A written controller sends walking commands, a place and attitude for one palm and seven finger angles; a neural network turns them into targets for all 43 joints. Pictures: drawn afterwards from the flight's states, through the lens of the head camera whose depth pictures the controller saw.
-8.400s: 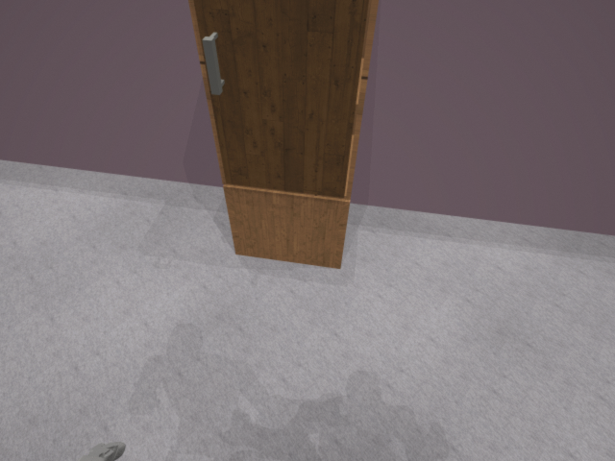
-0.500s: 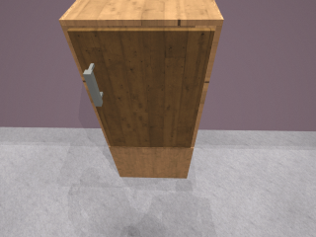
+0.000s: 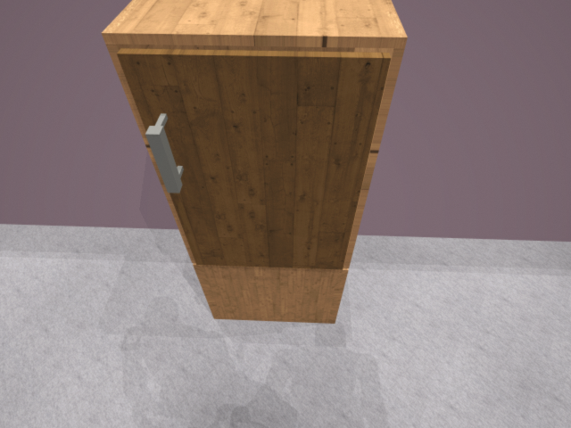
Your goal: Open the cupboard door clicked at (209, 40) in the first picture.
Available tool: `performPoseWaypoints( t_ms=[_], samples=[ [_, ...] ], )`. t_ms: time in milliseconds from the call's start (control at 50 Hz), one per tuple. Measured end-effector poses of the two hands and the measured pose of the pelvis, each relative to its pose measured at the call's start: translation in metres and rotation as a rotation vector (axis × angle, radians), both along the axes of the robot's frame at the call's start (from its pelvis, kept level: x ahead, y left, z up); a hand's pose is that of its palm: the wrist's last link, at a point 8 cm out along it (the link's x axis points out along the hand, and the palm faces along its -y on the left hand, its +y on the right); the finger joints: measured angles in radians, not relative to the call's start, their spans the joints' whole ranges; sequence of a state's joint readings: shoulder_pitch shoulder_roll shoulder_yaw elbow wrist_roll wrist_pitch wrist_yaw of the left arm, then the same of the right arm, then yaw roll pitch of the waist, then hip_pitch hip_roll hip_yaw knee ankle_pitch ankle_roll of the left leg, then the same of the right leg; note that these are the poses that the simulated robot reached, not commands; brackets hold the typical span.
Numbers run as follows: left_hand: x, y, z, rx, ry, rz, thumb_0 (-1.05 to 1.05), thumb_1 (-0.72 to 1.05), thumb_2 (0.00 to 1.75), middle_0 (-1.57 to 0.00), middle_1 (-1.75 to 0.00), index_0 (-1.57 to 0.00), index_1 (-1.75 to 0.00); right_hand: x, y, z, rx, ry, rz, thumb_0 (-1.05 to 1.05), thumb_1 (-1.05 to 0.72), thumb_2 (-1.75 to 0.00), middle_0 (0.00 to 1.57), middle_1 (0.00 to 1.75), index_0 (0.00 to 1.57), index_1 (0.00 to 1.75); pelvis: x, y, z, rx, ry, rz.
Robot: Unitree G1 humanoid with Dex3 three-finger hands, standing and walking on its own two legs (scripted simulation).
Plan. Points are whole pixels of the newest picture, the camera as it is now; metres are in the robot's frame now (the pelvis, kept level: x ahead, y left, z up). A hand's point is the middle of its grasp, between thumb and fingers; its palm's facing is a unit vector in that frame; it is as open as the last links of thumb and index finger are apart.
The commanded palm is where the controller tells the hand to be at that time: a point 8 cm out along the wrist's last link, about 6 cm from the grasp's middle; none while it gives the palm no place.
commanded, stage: look again from close up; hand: left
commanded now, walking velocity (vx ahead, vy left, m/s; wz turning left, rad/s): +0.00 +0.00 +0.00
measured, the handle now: (168, 154) +0.54 +0.25 +0.07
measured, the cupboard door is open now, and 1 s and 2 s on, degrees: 0 0 0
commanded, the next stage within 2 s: raise the hand with hooked fingers in 0.24 s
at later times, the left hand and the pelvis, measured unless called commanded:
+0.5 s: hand (141, 423) +0.14 +0.21 -0.05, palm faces +0.27 -0.94 -0.20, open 7.4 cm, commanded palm +0.10 +0.24 -0.05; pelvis -0.02 +0.01 -0.01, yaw +1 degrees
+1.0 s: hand (123, 408) +0.14 +0.21 +0.01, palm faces -0.01 -1.00 -0.10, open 10.1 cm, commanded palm +0.13 +0.27 +0.00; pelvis -0.08 +0.02 -0.08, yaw +2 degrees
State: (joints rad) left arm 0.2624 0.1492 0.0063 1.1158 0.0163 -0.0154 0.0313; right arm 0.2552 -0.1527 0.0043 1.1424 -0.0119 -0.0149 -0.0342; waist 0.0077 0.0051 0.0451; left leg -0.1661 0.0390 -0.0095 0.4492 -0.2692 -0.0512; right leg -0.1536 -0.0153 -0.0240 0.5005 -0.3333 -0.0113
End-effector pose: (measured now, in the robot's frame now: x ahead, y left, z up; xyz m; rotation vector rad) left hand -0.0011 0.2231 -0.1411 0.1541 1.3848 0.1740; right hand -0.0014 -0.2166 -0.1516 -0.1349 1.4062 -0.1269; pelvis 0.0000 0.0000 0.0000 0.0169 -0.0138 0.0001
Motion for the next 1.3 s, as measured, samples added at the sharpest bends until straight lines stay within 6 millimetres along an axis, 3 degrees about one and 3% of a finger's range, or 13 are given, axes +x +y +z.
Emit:
performPoseWaypoints(
  t_ms=[360, 400, 480, 540, 600, 680, 780, 840, 900, 980, 1040, 1140, 1300],
  samples=[
    [-0.007, -0.004, -0.002, -0.005, -0.012, 0.016, 0.01, 0.91, 0.89, -0.2, -0.3, -0.2, -0.3, 0.003, -0.003, 0.002, -0.013, -0.011, 0.007, 0.01, -0.92, -0.9, 0.2, 0.3, 0.2, 0.3, -0.002, -0.001, 0.0, -0.01, -0.009, 0.008],
    [0.014, 0.007, 0.017, 0.026, -0.162, 0.076, 0.03, 0.93, 0.89, -0.21, -0.3, -0.2, -0.3, 0.011, -0.008, 0.007, -0.041, -0.111, 0.009, 0.01, -0.92, -0.9, 0.2, 0.3, 0.2, 0.3, -0.005, 0.002, -0.001, -0.013, -0.011, -0.005],
    [0.088, 0.027, 0.092, 0.117, -0.685, 0.079, 0.04, 0.92, 0.88, -0.21, -0.32, -0.2, -0.32, 0.049, -0.017, 0.018, -0.085, -0.402, 0.001, 0.01, -0.92, -0.9, 0.2, 0.3, 0.2, 0.3, -0.013, 0.008, -0.005, -0.007, -0.002, 0.018],
    [0.14, 0.023, 0.144, 0.094, -1.044, -0.009, 0.03, 0.87, 0.86, -0.21, -0.35, -0.2, -0.34, 0.085, -0.022, 0.031, -0.105, -0.612, 0.023, 0.01, -0.91, -0.9, 0.2, 0.3, 0.2, 0.3, -0.026, 0.011, -0.012, -0.005, 0.033, 0.032],
    [0.168, 0.007, 0.167, -0.017, -1.326, -0.104, 0.02, 0.81, 0.84, -0.21, -0.38, -0.2, -0.38, 0.115, -0.026, 0.048, -0.12, -0.787, 0.064, 0.01, -0.91, -0.9, 0.2, 0.3, 0.2, 0.3, -0.039, 0.011, -0.026, 0.001, 0.09, 0.018],
    [0.157, -0.008, 0.146, -0.194, -1.459, -0.223, 0.01, 0.71, 0.81, -0.21, -0.43, -0.21, -0.43, 0.141, -0.027, 0.065, -0.137, -0.933, 0.139, 0.01, -0.91, -0.9, 0.2, 0.3, 0.2, 0.3, -0.054, 0.01, -0.05, 0.005, 0.139, 0.001],
    [0.111, 0.012, 0.095, -0.193, -1.289, -0.143, 0.01, 0.59, 0.76, -0.23, -0.5, -0.23, -0.5, 0.157, -0.017, 0.068, -0.151, -0.989, 0.199, 0.01, -0.9, -0.9, 0.2, 0.3, 0.2, 0.3, -0.065, 0.012, -0.071, -0.006, 0.151, 0.01],
    [0.09, 0.034, 0.094, -0.086, -1.27, -0.08, 0.02, 0.51, 0.73, -0.24, -0.55, -0.23, -0.55, 0.157, -0.003, 0.06, -0.137, -0.979, 0.226, 0.01, -0.9, -0.9, 0.2, 0.3, 0.2, 0.3, -0.069, 0.014, -0.077, -0.028, 0.148, 0.023],
    [0.089, 0.047, 0.119, -0.004, -1.385, -0.099, 0.02, 0.44, 0.7, -0.24, -0.59, -0.23, -0.59, 0.147, 0.014, 0.045, -0.105, -0.942, 0.251, 0.01, -0.9, -0.9, 0.2, 0.3, 0.2, 0.3, -0.074, 0.016, -0.081, -0.051, 0.144, 0.037],
    [0.114, 0.042, 0.152, -0.044, -1.526, -0.23, 0.02, 0.35, 0.66, -0.24, -0.65, -0.24, -0.65, 0.123, 0.035, 0.022, -0.05, -0.867, 0.25, 0.01, -0.9, -0.9, 0.2, 0.3, 0.2, 0.3, -0.081, 0.02, -0.081, -0.072, 0.137, 0.047],
    [0.14, 0.038, 0.153, -0.13, -1.463, -0.319, 0.01, 0.28, 0.63, -0.24, -0.7, -0.24, -0.7, 0.099, 0.043, 0.012, -0.027, -0.802, 0.201, 0.01, -0.9, -0.9, 0.2, 0.3, 0.2, 0.3, -0.084, 0.024, -0.077, -0.069, 0.138, 0.039],
    [0.161, 0.051, 0.141, -0.184, -1.272, -0.229, 0.01, 0.16, 0.58, -0.26, -0.77, -0.26, -0.77, 0.065, 0.037, 0.014, -0.052, -0.726, 0.103, 0.01, -0.9, -0.9, 0.2, 0.3, 0.21, 0.3, -0.08, 0.03, -0.063, -0.052, 0.135, 0.013],
    [0.153, 0.091, 0.175, -0.001, -1.42, -0.158, 0.01, -0.02, 0.5, -0.27, -0.89, -0.27, -0.89, 0.058, 0.012, 0.027, -0.133, -0.69, 0.135, 0.01, -0.9, -0.9, 0.2, 0.3, 0.2, 0.3, -0.069, 0.037, -0.053, -0.052, 0.127, 0.014]
  ],
)
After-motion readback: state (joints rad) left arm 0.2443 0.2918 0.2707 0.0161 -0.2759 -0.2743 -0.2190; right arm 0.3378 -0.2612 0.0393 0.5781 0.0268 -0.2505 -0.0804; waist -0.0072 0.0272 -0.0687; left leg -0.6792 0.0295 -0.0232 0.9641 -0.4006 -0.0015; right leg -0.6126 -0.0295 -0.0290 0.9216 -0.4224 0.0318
